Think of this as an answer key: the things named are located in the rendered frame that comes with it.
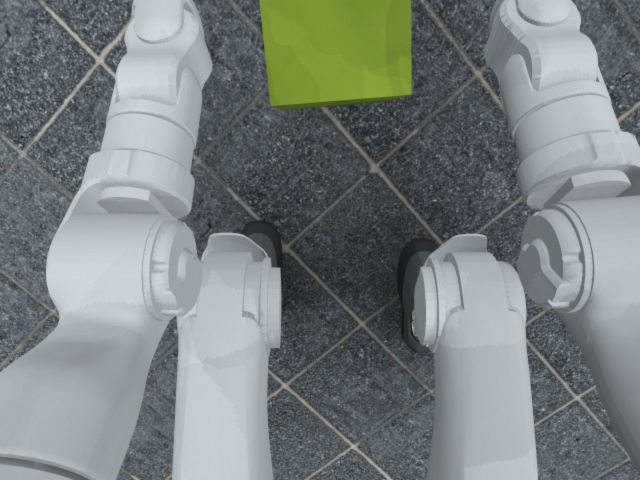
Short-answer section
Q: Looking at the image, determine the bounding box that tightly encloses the left robot upper arm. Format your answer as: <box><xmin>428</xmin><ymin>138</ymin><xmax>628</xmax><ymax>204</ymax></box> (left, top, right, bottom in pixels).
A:
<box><xmin>0</xmin><ymin>213</ymin><xmax>203</xmax><ymax>480</ymax></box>

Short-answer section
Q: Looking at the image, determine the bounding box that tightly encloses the left robot shin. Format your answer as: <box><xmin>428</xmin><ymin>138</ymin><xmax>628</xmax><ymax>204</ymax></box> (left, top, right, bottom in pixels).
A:
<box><xmin>177</xmin><ymin>233</ymin><xmax>268</xmax><ymax>336</ymax></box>

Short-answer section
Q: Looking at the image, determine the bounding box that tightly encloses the right robot forearm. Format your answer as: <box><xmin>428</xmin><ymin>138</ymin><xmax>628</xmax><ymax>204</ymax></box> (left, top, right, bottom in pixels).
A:
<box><xmin>484</xmin><ymin>0</ymin><xmax>640</xmax><ymax>210</ymax></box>

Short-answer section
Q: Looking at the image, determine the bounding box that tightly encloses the robot right thigh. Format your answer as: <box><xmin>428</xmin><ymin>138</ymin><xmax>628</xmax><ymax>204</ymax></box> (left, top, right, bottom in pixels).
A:
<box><xmin>415</xmin><ymin>252</ymin><xmax>538</xmax><ymax>480</ymax></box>

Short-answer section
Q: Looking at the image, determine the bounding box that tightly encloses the left robot forearm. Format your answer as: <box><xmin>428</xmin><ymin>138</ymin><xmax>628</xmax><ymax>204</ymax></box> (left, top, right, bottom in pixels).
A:
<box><xmin>46</xmin><ymin>0</ymin><xmax>213</xmax><ymax>303</ymax></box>

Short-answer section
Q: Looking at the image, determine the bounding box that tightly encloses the carton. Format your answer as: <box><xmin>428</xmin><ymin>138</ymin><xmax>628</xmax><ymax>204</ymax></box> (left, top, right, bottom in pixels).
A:
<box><xmin>259</xmin><ymin>0</ymin><xmax>412</xmax><ymax>110</ymax></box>

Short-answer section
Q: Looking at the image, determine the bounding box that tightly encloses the right robot upper arm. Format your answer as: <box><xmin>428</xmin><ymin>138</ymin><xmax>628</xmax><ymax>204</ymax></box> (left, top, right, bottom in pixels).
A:
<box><xmin>516</xmin><ymin>195</ymin><xmax>640</xmax><ymax>475</ymax></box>

